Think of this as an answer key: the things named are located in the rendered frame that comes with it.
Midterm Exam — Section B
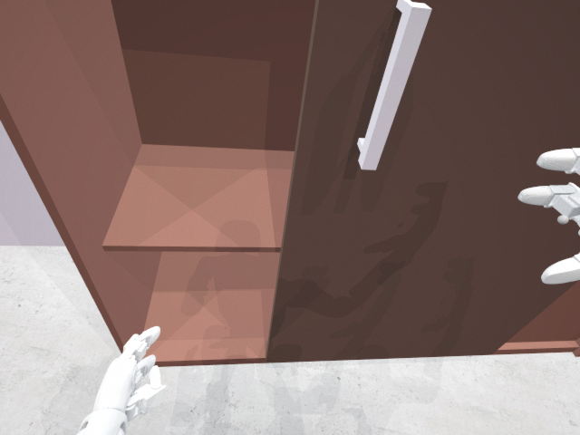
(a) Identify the right robot hand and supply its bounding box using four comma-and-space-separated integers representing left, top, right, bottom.
517, 148, 580, 284

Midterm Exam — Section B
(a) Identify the left robot forearm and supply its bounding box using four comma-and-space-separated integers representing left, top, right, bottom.
76, 409, 128, 435

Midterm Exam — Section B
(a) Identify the wardrobe door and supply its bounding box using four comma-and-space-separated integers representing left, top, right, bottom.
266, 0, 580, 363
507, 280, 580, 343

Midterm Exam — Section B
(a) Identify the left robot hand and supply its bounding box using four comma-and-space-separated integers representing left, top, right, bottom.
92, 326, 166, 422

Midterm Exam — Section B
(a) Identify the handle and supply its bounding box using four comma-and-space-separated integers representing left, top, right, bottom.
357, 0, 432, 170

